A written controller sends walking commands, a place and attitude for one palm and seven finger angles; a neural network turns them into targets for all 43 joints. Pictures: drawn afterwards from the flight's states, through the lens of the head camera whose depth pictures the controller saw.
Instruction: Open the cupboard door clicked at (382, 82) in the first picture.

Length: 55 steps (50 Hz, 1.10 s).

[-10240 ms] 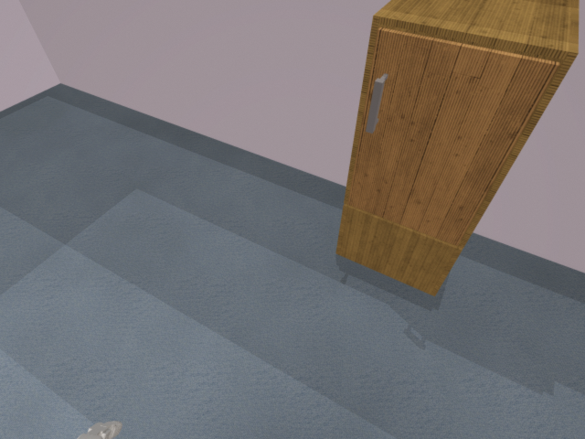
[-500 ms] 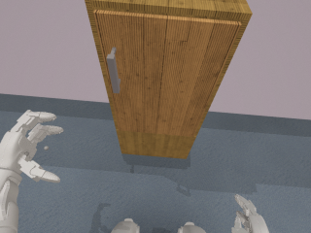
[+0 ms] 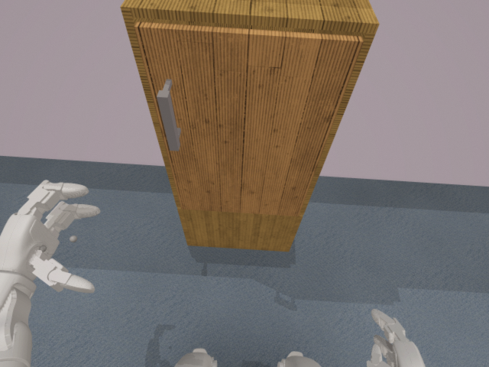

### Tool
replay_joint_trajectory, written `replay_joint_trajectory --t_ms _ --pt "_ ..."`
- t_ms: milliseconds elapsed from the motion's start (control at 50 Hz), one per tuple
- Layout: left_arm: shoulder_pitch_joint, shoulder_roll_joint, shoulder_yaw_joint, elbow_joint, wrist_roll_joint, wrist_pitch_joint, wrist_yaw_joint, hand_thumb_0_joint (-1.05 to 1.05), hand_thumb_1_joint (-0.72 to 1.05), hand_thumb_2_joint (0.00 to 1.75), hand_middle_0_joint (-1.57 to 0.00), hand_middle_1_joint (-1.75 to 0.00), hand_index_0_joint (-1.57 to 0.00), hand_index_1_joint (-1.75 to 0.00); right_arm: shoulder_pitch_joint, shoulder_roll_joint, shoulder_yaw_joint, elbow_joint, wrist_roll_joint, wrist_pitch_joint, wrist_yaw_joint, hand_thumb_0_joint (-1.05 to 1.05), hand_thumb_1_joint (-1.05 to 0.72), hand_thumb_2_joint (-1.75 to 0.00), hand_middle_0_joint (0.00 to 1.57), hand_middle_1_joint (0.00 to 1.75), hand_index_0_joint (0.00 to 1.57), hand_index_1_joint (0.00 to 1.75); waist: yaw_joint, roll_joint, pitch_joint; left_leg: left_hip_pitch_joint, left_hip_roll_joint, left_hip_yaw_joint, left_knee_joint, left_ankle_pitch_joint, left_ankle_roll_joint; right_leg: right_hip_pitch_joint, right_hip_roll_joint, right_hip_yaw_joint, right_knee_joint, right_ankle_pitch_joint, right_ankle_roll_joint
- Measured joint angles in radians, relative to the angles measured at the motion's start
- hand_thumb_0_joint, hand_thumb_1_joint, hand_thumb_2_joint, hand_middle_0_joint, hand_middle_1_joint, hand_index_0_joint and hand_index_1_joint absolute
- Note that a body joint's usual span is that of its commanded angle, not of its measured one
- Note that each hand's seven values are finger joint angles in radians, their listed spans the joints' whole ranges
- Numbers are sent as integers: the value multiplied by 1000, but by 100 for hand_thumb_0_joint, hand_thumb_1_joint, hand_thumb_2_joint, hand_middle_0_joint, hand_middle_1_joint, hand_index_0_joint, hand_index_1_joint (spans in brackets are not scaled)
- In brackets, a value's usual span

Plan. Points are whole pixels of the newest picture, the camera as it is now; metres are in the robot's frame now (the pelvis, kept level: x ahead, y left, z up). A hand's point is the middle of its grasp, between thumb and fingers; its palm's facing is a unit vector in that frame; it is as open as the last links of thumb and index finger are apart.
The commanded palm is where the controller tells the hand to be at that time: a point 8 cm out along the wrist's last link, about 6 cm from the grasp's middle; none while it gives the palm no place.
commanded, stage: move the hooked fingers beside the handle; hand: left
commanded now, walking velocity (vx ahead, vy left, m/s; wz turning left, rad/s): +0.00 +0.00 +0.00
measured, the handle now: (171, 116) +0.58 +0.18 +0.05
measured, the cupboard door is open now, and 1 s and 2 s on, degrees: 0 0 0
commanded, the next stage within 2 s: none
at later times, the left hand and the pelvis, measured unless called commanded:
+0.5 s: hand (97, 207) +0.34 +0.26 +0.06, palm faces -0.06 -1.00 -0.02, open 14.0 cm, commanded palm +0.32 +0.31 +0.06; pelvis +0.00 +0.00 +0.00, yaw +0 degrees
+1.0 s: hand (116, 174) +0.41 +0.25 +0.05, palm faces -0.03 -1.00 +0.00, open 14.0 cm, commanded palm +0.39 +0.31 +0.05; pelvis +0.00 +0.00 -0.01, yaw -1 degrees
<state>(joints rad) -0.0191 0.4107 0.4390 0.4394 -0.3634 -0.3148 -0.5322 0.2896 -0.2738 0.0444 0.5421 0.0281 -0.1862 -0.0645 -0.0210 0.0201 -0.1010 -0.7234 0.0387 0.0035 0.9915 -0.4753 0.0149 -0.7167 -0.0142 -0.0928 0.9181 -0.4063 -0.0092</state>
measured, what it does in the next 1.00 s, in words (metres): stands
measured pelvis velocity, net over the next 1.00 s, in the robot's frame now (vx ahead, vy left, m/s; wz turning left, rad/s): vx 0.00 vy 0.00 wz -0.02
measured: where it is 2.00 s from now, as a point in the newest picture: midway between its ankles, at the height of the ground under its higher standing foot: outside the picture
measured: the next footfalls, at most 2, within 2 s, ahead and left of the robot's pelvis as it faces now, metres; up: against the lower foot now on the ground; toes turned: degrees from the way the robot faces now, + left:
none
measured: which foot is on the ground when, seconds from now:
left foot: down 0.00-1.00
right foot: down 0.00-1.00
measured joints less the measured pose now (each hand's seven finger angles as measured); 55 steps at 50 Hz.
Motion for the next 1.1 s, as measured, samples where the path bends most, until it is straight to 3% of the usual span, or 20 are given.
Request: replay_joint_trajectory --t_ms 180,300,440,660,800,960,1100 --pt "-28 3 -5 37 13 10 -10 -1 -50 30 -30 -120 -30 -120 -12 -2 5 -4 0 0 -7 2 -91 -90 21 30 20 30 5 2 3 -10 -1 -3 8 1 -1 -9 -2 -3 8 0 -1" --pt "-143 24 6 120 28 -7 -3 -1 -50 30 -30 -120 -30 -120 -19 -7 8 16 -1 -1 -18 1 -91 -90 21 30 20 30 3 -7 15 -42 -1 -13 33 -2 -2 -35 -2 -11 29 -4 -3" --pt "-218 34 -24 152 51 13 -8 -1 -50 30 -30 -120 -30 -120 -1 -7 2 24 1 10 -14 2 -91 -90 21 30 20 30 -17 -4 7 -55 -2 -2 28 0 2 -53 -2 -1 24 2 1" --pt "-245 23 -1 205 79 -3 68 -1 -50 30 -30 -120 -30 -120 39 0 -2 16 -4 57 8 1 -91 -90 21 30 20 30 -35 -6 -5 -50 -1 22 6 3 6 -64 -1 24 17 5 6" --pt "-373 56 2 324 103 -33 49 -1 -50 30 -30 -120 -30 -120 31 -6 -1 47 -6 77 -4 1 -91 -90 21 30 20 30 -37 -12 9 -89 0 6 32 0 3 -93 0 9 34 2 2" --pt "-504 87 -6 447 131 -35 42 -1 -50 30 -30 -120 -30 -120 29 -11 -6 56 -7 100 2 1 -91 -90 21 30 20 30 -59 -12 -1 -126 3 9 47 -3 4 -132 3 13 47 3 2" --pt "-565 134 54 530 166 -49 61 -1 -50 30 -30 -120 -30 -120 45 -8 -4 41 -14 133 15 1 -91 -90 21 30 20 30 -83 -19 -2 -158 14 20 63 -11 4 -170 12 24 62 2 2"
